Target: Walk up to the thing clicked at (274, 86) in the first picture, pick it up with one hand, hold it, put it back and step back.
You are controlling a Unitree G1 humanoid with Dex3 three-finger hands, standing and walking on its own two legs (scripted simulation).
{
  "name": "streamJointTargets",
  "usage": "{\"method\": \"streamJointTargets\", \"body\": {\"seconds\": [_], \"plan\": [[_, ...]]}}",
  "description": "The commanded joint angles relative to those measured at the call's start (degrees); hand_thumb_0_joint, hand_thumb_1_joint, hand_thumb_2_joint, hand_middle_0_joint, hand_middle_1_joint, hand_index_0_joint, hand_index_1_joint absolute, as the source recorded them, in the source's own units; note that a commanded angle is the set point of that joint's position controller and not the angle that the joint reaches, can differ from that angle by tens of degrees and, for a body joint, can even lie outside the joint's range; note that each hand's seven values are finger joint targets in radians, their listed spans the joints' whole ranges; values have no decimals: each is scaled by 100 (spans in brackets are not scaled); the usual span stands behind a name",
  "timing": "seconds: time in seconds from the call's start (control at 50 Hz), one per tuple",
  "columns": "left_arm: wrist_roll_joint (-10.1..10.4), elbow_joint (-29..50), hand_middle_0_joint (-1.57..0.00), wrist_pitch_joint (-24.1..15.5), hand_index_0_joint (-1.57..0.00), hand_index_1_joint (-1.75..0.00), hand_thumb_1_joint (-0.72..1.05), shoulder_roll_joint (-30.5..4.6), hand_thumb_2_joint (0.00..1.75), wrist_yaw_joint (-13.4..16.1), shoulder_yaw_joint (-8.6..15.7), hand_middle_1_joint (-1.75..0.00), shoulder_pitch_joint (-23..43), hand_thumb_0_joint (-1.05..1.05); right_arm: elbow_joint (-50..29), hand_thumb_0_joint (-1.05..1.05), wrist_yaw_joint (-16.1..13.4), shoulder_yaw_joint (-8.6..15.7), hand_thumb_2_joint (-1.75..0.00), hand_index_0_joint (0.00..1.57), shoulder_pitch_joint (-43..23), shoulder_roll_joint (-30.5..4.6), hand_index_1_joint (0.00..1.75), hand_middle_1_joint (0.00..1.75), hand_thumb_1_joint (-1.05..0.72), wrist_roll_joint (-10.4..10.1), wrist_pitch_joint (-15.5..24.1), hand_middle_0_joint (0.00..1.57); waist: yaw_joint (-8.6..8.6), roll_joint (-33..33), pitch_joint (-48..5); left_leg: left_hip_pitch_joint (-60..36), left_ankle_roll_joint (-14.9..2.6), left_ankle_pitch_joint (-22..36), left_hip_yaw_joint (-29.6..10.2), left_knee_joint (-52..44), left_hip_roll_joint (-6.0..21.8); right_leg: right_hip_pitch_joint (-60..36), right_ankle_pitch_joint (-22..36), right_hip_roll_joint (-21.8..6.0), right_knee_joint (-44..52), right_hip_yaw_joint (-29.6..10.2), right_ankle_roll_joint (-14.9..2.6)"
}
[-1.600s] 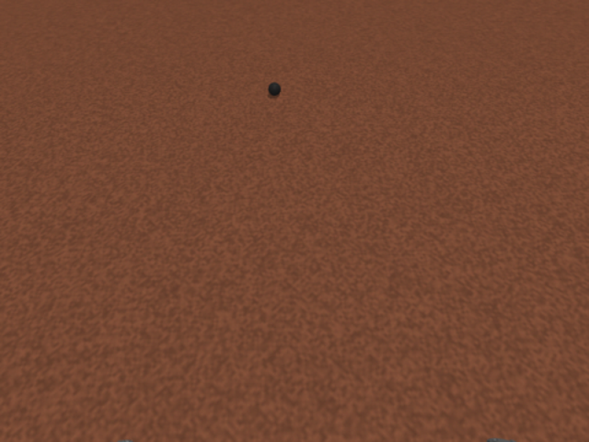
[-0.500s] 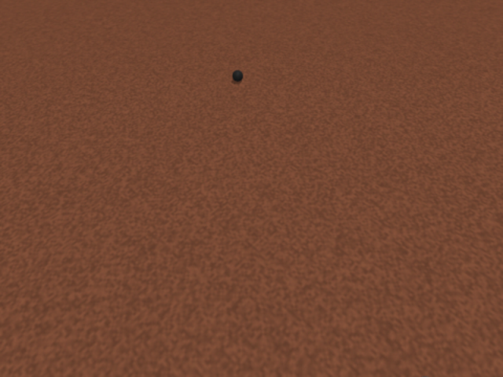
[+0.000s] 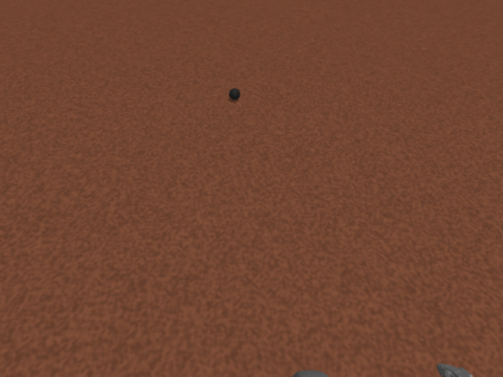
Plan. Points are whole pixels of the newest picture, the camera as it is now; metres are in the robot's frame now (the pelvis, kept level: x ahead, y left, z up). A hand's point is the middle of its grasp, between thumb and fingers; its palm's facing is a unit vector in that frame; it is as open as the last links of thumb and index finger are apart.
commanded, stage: walk up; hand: left
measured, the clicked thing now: (234, 94) +2.00 +0.11 -0.73
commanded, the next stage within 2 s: none
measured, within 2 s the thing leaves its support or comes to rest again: neither
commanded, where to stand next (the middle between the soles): +1.61 -0.11 m, yaw -2 degrees
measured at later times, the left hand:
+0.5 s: hand (164, 240) +0.40 +0.21 -0.13, palm faces -0.03 -0.94 -0.35, open 7.4 cm
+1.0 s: hand (163, 161) +0.69 +0.27 -0.15, palm faces -0.09 -0.95 -0.31, open 7.4 cm
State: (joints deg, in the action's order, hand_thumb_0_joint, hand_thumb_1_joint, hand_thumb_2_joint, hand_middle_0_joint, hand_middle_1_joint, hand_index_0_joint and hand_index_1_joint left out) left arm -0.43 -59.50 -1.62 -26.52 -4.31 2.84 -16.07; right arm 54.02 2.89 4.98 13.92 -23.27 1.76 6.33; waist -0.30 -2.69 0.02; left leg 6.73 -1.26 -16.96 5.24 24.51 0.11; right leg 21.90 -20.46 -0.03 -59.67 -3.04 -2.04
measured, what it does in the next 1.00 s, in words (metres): walks ahead: right foot, then left foot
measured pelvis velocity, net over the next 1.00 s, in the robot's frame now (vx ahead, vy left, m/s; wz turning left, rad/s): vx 0.61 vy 0.01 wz -0.06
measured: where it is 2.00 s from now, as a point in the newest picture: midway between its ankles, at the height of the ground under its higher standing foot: (265, 192)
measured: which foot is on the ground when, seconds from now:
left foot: down 0.00-0.28, up 0.30-0.74, down 0.76-1.00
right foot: up 0.00-0.24, down 0.26-0.80, up 0.82-1.00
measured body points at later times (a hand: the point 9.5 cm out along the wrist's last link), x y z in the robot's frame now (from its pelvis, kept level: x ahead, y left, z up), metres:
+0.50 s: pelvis +0.30 -0.04 +0.00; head +0.31 -0.06 +0.45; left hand +0.40 +0.26 -0.10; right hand +0.36 -0.36 -0.12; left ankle +0.29 +0.12 -0.66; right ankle +0.33 -0.13 -0.74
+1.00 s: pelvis +0.61 +0.01 +0.00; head +0.63 +0.04 +0.45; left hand +0.69 +0.32 -0.13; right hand +0.68 -0.31 -0.09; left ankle +0.62 +0.11 -0.74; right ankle +0.61 -0.16 -0.66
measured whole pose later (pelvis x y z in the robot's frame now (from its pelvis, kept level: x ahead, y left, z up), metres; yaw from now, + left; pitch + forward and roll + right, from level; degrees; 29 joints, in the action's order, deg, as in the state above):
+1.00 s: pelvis +0.61 +0.01 +0.00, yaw -3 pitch -2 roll -1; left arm 0.8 -51.7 -3.6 -25.3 -3.5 2.2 -16.4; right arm 48.3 2.9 2.5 15.7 -20.7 0.3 6.2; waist 0.3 -3.6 3.7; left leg 10.0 -1.5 -13.6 6.2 25.5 2.2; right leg 27.8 -17.0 -2.5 -61.4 -3.6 -1.2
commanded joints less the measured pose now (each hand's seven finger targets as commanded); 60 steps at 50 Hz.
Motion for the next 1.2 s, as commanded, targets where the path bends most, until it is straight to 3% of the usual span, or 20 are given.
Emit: {"method": "streamJointTargets", "body": {"seconds": [0.0,0.16,0.24,0.26,0.28,0.3,0.34,0.42,0.54,0.66,0.7,0.74,0.76,0.78,0.8,0.86,0.9,1.02,1.12,1.18], "plan": [[67,744,-20,-228,-20,-30,90,-964,90,-34,185,-30,567,0,-331,0,-126,257,-90,20,139,-1323,30,30,-90,-156,81,20,115,751,497,-872,-465,1568,-1055,-1297,1371,1645,764,-475,499,-173,155],[20,1265,-20,-185,-20,-30,90,-680,90,-194,163,-30,1718,0,-510,0,-94,309,-90,20,220,-1601,30,30,-90,-158,36,20,229,1037,709,-73,-609,1662,-506,-1447,1251,148,1963,-363,2747,740,-48],[27,825,-20,-141,-20,-30,90,-947,90,-53,428,-30,122,0,-576,0,-159,277,-90,20,327,-1515,30,30,-90,-87,-28,20,-640,154,-641,70,-431,3228,-48,1300,864,-2317,1625,14,2806,959,-278],[-14,649,-20,-143,-20,-30,90,-1239,90,46,598,-30,-851,0,-553,0,-151,192,-90,20,581,-1313,30,30,-90,-75,-46,20,-1103,-375,-1133,837,-262,2615,-46,2831,596,-3437,742,-117,2685,463,-340],[-104,686,-20,-179,-20,-30,90,-1696,90,111,748,-30,-1275,0,-641,0,-125,82,-90,20,1088,-904,30,30,-90,-236,-66,20,-1024,-1632,-1569,2105,-97,36,63,4516,-166,-4355,-590,-1761,3498,-2182,-931],[28,810,-20,-219,-20,-30,90,-1811,90,110,739,-30,-875,0,-626,0,-175,178,-90,20,1072,-1362,30,30,-90,-266,-77,20,-803,-1475,-1490,3010,-111,-1241,-464,5016,-297,-4557,-739,-2350,4225,-3987,-1457],[120,1120,-20,-207,-20,-30,90,-1533,90,192,673,-30,58,0,-498,0,-174,201,-90,20,473,-1550,30,30,-90,-260,-45,20,-593,-228,-717,2718,-156,-543,-1006,5373,343,-2853,-1047,-2138,4644,-3101,-1313],[67,1125,-20,-407,-20,-30,90,-1011,90,189,487,-30,618,0,-446,0,-18,148,-90,20,765,-1149,30,30,-90,-149,-206,20,41,-193,440,1950,-209,416,-871,4070,656,-589,-462,-1134,4890,-933,-602],[12,1376,-20,-580,-20,-30,90,-1199,90,92,495,-30,543,0,-774,0,214,212,-90,20,-28,-1107,30,30,-90,-18,-255,20,-15,-408,753,2447,318,840,-514,2248,913,-403,-704,-1226,5389,-529,-976],[16,1168,-20,-494,-20,-30,90,-1266,90,86,475,-30,-43,0,-916,0,239,185,-90,20,-822,-989,30,30,-90,-56,-85,20,-361,-199,402,1654,120,1589,-260,677,649,-1224,936,-1061,4584,-30,-794],[22,1215,-20,-455,-20,-30,90,-1333,90,125,460,-30,-10,0,-792,0,186,241,-90,20,-452,-1086,30,30,-90,-53,-69,20,-146,-111,143,960,12,1344,-168,565,521,-1276,1614,-1232,4035,-126,-755],[38,1271,-20,-401,-20,-30,90,-1035,90,190,333,-30,-279,0,-409,0,73,408,-90,20,864,-1487,30,30,-90,83,-9,20,458,860,-644,-916,-329,632,-237,327,333,-739,2355,-695,1701,317,-466],[99,1310,-20,-382,-20,-30,90,-661,90,224,207,-30,-574,0,-322,0,-7,573,-90,20,1572,-1908,30,30,-90,190,11,20,749,1903,-1040,-1887,-632,-409,-1581,52,1276,390,1432,-245,110,565,-216],[209,1306,-20,-355,-20,-30,90,-624,90,260,203,-30,-872,0,-502,0,-35,616,-90,20,1489,-2176,30,30,-90,114,26,20,628,2206,-1129,-2602,-1128,-832,-4130,-708,2447,1745,-858,621,-774,329,-39],[134,1193,-20,-326,-20,-30,90,-1109,90,355,261,-30,-744,0,-561,0,-39,669,-90,20,1181,-2193,30,30,-90,-72,2,20,543,1729,-1115,-2436,-1575,-1062,-4594,-851,2773,1970,-895,80,-1239,-210,-190],[151,1077,-20,-417,-20,-30,90,-1087,90,264,229,-30,-372,0,-781,0,-121,332,-90,20,482,-1492,30,30,-90,-190,5,20,230,767,-286,-769,-773,1573,-1808,-661,1771,1176,129,-325,-695,-562,-50],[197,1057,-20,-333,-20,-30,90,-921,90,192,238,-30,-473,0,-757,0,-120,275,-90,20,443,-1383,30,30,-90,-233,60,20,82,997,-61,-177,-801,2228,-1156,-798,1547,831,351,-386,-476,-287,51],[25,1352,-20,-218,-20,-30,90,-752,90,-53,242,-30,245,0,-956,0,-96,264,-90,20,332,-1438,30,30,-90,-204,138,20,104,1056,611,145,-1001,2063,-532,-1244,1369,1136,1088,-629,1109,321,250],[8,1513,-20,-250,-20,-30,90,-558,90,-117,250,-30,919,0,-920,0,-89,260,-90,20,408,-1500,30,30,-90,-201,63,20,198,1044,407,-10,-791,2188,-377,-963,1267,276,1974,-457,2623,598,27],[-12,1362,-20,-262,-20,-30,90,-641,90,-73,332,-30,762,0,-957,0,-160,296,-90,20,439,-1520,30,30,-90,-161,-15,20,87,883,134,-77,-770,2088,-544,-384,1463,-344,1608,-396,2673,594,-83]]}}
